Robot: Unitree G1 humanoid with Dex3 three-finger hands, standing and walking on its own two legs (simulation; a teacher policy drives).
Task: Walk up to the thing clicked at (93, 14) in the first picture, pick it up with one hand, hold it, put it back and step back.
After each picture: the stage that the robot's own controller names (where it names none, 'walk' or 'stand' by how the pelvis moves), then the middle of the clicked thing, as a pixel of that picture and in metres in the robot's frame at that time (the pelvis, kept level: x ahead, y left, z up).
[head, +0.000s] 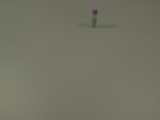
stand; (94, 19) +1.84 -0.24 -0.65
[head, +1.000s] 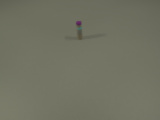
walk; (79, 30) +1.70 +0.11 -0.63
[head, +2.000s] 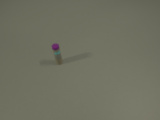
walk; (57, 54) +1.10 +0.31 -0.65
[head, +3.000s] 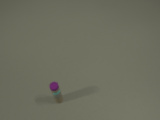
walk; (56, 93) +0.67 +0.26 -0.65
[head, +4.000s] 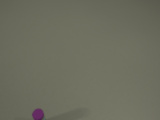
walk; out of the picture +0.40 +0.25 -0.62
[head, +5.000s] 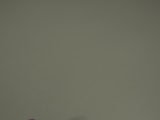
stand; out of the picture +0.37 +0.34 -0.63
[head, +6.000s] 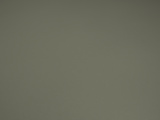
stand; out of the picture +0.35 +0.34 -0.66
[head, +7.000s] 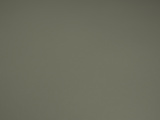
stand; out of the picture +0.35 +0.35 -0.66
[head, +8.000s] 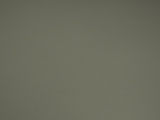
stand; out of the picture +0.34 +0.35 -0.66
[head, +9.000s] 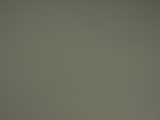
stand; out of the picture +0.33 +0.36 -0.66
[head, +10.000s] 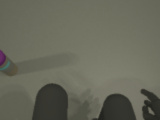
go down; (4, 64) +0.38 +0.38 -0.34
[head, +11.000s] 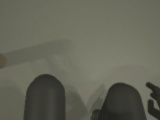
go down; out of the picture +0.38 +0.42 -0.26
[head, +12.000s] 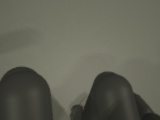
close in; out of the picture +0.34 +0.44 -0.17
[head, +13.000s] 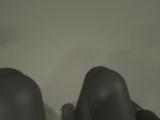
rest palm; out of the picture +0.32 +0.45 -0.14
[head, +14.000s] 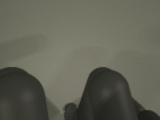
lift; out of the picture +0.31 +0.38 -0.14
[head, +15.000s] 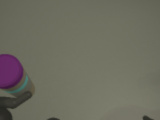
lift; (17, 82) +0.32 +0.20 +0.04
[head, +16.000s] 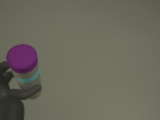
hold; (28, 77) +0.35 +0.18 +0.05
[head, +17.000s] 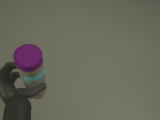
hold; (33, 76) +0.35 +0.17 +0.04
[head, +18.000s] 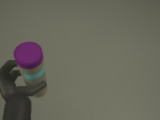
crouch; (34, 74) +0.36 +0.17 +0.06
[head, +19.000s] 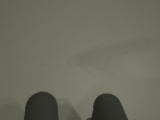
crouch; out of the picture +0.37 +0.33 -0.06
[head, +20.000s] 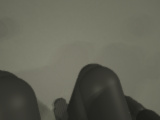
lower; out of the picture +0.35 +0.42 -0.16
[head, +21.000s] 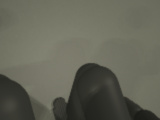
lower; out of the picture +0.36 +0.42 -0.16
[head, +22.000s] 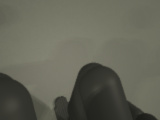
lower; out of the picture +0.36 +0.43 -0.15
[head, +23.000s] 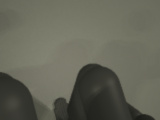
lower; out of the picture +0.36 +0.41 -0.16
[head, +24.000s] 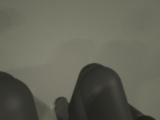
loosen; out of the picture +0.36 +0.42 -0.15
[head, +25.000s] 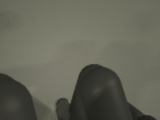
withdraw; out of the picture +0.37 +0.42 -0.16
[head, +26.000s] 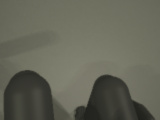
stand; out of the picture +0.40 +0.39 -0.21
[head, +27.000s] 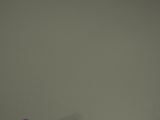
stand; out of the picture +0.37 +0.30 -0.58
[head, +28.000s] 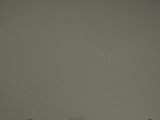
stand; out of the picture +0.40 +0.31 -0.60
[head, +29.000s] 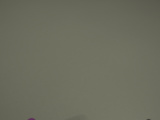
stand; out of the picture +0.39 +0.30 -0.60
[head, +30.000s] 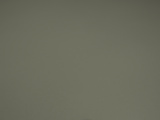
stand; out of the picture +0.41 +0.29 -0.65
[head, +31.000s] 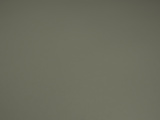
stand; out of the picture +0.38 +0.30 -0.66
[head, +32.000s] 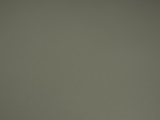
walk; out of the picture +0.38 +0.30 -0.66
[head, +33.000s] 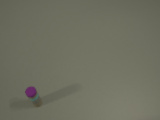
walk; (34, 97) +0.51 +0.32 -0.62
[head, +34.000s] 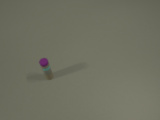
walk; (46, 69) +0.79 +0.35 -0.63
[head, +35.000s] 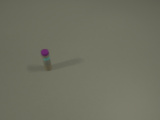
stand; (46, 60) +1.01 +0.31 -0.64
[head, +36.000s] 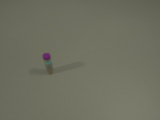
stand; (48, 64) +1.00 +0.31 -0.66
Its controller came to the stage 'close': yes
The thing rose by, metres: 0.70
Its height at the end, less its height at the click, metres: +0.00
